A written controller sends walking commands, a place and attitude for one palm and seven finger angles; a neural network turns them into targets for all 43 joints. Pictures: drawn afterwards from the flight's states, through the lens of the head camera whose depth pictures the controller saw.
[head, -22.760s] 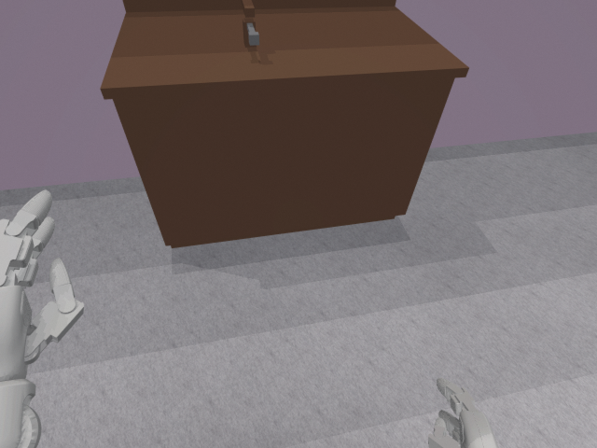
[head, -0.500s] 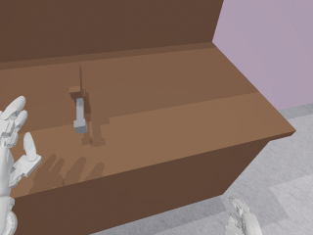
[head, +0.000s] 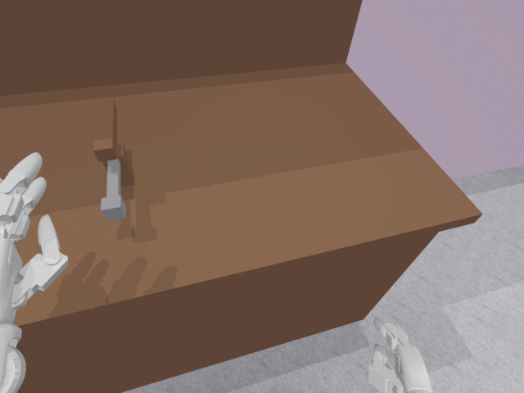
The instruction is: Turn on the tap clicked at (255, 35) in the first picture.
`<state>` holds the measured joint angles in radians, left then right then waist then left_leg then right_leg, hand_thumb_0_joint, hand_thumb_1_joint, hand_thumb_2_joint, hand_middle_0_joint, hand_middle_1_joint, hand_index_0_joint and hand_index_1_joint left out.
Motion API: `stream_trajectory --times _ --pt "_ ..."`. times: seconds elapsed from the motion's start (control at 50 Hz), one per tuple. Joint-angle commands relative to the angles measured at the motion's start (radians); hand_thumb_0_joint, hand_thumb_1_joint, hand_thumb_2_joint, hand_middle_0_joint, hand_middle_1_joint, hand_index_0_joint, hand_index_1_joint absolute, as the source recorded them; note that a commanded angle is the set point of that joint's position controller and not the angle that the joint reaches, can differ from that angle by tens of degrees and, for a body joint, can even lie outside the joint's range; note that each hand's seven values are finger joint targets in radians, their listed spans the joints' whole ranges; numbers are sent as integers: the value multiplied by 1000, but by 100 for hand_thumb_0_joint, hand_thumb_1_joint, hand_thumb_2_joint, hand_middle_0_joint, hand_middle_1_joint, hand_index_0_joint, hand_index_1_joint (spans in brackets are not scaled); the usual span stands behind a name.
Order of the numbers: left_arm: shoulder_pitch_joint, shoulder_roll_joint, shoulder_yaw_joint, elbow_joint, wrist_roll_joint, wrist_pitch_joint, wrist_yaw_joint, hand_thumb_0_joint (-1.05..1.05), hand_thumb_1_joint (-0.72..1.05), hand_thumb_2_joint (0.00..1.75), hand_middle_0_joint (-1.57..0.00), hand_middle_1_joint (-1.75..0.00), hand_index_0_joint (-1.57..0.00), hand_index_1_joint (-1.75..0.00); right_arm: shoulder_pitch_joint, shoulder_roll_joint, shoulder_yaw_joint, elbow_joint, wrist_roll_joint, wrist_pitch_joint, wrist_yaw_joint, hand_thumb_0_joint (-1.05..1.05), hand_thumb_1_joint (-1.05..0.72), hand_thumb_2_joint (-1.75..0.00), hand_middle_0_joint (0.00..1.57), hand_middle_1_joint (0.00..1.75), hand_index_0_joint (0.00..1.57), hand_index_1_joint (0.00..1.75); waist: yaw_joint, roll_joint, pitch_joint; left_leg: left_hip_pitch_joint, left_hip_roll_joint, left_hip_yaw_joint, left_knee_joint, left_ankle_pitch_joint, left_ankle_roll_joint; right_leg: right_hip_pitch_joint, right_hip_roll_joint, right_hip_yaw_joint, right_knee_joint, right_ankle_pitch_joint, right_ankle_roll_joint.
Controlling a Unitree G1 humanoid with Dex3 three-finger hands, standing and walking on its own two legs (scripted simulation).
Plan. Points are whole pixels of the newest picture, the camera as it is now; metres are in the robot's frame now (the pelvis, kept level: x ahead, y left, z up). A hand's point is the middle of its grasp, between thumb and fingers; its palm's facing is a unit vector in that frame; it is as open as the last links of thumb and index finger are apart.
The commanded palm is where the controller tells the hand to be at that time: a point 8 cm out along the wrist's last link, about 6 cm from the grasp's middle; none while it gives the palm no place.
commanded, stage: shuffle to correct the standing spot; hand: left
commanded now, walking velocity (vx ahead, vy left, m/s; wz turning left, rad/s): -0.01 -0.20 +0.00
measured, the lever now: (113, 208) +0.35 +0.26 +0.07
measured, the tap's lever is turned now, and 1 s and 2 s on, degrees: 0 0 0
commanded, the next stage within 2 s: come to a stop and stand still in 0.82 s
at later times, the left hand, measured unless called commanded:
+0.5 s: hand (125, 250) +0.24 +0.18 +0.16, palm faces +0.33 -0.87 -0.37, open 7.4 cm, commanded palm +0.18 +0.23 +0.17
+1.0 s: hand (103, 253) +0.22 +0.20 +0.17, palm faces +0.37 -0.80 -0.47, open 7.4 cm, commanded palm +0.16 +0.22 +0.17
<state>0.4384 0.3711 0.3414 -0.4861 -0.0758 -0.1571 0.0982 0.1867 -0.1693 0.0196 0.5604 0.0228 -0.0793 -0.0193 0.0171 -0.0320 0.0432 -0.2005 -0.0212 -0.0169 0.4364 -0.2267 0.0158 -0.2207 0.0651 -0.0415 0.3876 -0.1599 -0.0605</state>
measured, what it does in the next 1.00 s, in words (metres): shifts its weight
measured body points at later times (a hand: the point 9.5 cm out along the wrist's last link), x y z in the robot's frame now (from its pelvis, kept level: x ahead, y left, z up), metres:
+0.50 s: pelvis +0.01 -0.05 -0.01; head +0.04 -0.04 +0.44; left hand +0.21 +0.23 +0.18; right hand +0.17 -0.30 -0.09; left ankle +0.00 +0.11 -0.74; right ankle +0.03 -0.08 -0.74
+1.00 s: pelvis +0.00 -0.06 -0.01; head +0.02 -0.05 +0.44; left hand +0.20 +0.24 +0.20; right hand +0.17 -0.29 -0.09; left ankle +0.00 +0.11 -0.74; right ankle +0.03 -0.08 -0.74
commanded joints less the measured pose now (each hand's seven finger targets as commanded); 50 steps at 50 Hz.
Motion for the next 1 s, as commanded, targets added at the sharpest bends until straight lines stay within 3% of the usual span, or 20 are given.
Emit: stream_trajectory --times 0.0,0.02,0.04,0.06,0.14,0.22,0.24,0.3,0.42,0.5,0.54,0.62,0.7,0.8,0.82,0.92,0.94,0.96,0.98 --pt "-64 164 115 -227 -8 -60 18 0 90 90 -20 -30 -20 -30 -76 -149 -67 -159 2 -45 -12 0 -90 -90 20 30 20 30 -5 104 -143 -30 167 -111 -69 117 7 104 -106 93 -17 95 40" --pt "-50 176 125 -238 -10 -56 20 0 90 90 -20 -30 -20 -30 -92 -143 -62 -157 8 -45 -12 0 -90 -90 20 30 20 30 -7 108 -141 -17 165 -101 -62 113 10 86 -106 94 -24 95 39" --pt "-59 151 101 -226 -13 -54 18 0 90 90 -20 -30 -20 -30 -81 -147 -59 -153 0 -41 -13 0 -90 -90 20 30 20 30 -11 102 -140 -34 158 -102 -62 82 12 87 -104 93 -26 79 40" --pt "-70 173 120 -233 -12 -53 19 0 90 90 -20 -30 -20 -30 -81 -151 -68 -159 1 -44 -16 0 -90 -90 20 30 20 30 -7 107 -142 -37 162 -101 -53 63 15 87 -111 110 -28 73 40" --pt "-53 154 106 -215 -20 -42 22 0 90 90 -20 -30 -20 -30 -79 -148 -62 -150 1 -40 -18 0 -90 -90 20 30 20 30 -14 58 -140 -34 135 -71 -3 1 18 50 -130 144 -62 28 36" --pt "-48 179 127 -233 -26 -28 32 0 90 90 -20 -30 -20 -30 -79 -145 -68 -147 12 -38 -19 0 -90 -90 20 30 20 30 -18 27 -133 -5 100 -38 70 -48 16 -18 -171 207 -122 -61 26" --pt "-51 158 106 -232 -26 -29 33 0 90 90 -20 -30 -20 -30 -72 -145 -64 -144 5 -35 -17 0 -90 -90 20 30 20 30 -22 27 -139 -9 94 -29 85 -47 18 -20 -179 204 -126 -76 26" --pt "-38 185 135 -252 -28 -29 38 0 90 90 -20 -30 -20 -30 -66 -148 -72 -150 6 -35 -19 0 -90 -90 20 30 20 30 -19 14 -160 -6 90 -15 113 -16 15 2 -199 214 -122 -26 35" --pt "12 206 158 -279 -33 -32 41 0 90 90 -20 -30 -20 -30 -91 -152 -70 -143 7 -28 -23 0 -90 -90 20 30 20 30 -18 80 -167 -1 127 -30 71 91 22 53 -169 165 -55 152 73" --pt "16 199 159 -251 -29 -31 34 0 90 90 -20 -30 -20 -30 -71 -160 -79 -148 1 -21 -22 0 -90 -90 20 30 20 30 -16 74 -170 -28 142 -25 69 113 23 101 -149 146 -32 232 107" --pt "30 180 138 -245 -32 -27 30 0 90 90 -20 -30 -20 -30 -75 -160 -73 -146 2 -18 -22 0 -90 -90 20 30 20 30 -22 62 -168 -16 142 -28 73 133 22 92 -146 129 -22 253 97" --pt "45 202 162 -254 -34 -23 29 0 90 90 -20 -30 -20 -30 -82 -160 -78 -151 8 -15 -21 0 -90 -90 20 30 20 30 -19 62 -177 -2 143 -27 79 146 20 97 -154 141 -17 285 91" --pt "22 198 154 -260 -33 -24 29 0 90 90 -20 -30 -20 -30 -66 -158 -79 -158 6 -14 -21 0 -90 -90 20 30 20 30 -19 31 -168 -18 129 -20 88 57 17 80 -165 164 -54 187 101" --pt "-4 190 140 -262 -31 -23 33 0 90 90 -20 -30 -20 -30 -68 -153 -73 -155 6 -17 -24 0 -90 -90 20 30 20 30 -20 48 -134 -5 130 -29 63 -1 22 19 -162 185 -98 42 101" --pt "1 196 143 -266 -33 -21 35 0 90 90 -20 -30 -20 -30 -87 -151 -67 -149 9 -18 -26 0 -90 -90 20 30 20 30 -20 81 -125 10 136 -36 48 4 25 -1 -155 185 -99 37 98" --pt "-19 188 133 -234 -22 -13 37 0 90 90 -20 -30 -20 -30 -93 -150 -61 -151 10 -16 -28 0 -90 -90 20 30 20 30 -17 94 -111 -22 151 -49 6 -20 32 29 -131 165 -94 11 116" --pt "-1037 963 655 -392 137 -134 3 0 90 90 -20 -30 -20 -30 192 -196 -111 5 -26 -122 -43 0 -90 -90 20 30 20 30 -32 -50 45 -49 75 152 -41 65 3 -60 -18 66 -98 280 317" --pt "-545 378 295 146 36 -96 -53 0 90 90 -20 -30 -20 -30 66 -131 -102 -57 -15 -131 -39 0 -90 -90 20 30 20 30 -31 81 -168 3 126 38 -46 171 64 -1 -75 63 130 282 241" --pt "-234 317 274 136 1 -89 -42 0 90 90 -20 -30 -20 -30 26 -169 -117 -120 1 -128 -28 0 -90 -90 20 30 20 30 40 170 -116 -37 173 13 16 201 56 6 -84 142 193 346 226"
